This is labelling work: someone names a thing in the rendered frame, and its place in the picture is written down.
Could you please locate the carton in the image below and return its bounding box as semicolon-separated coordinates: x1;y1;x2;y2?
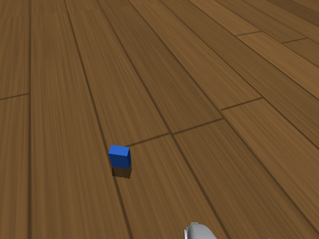
108;145;131;169

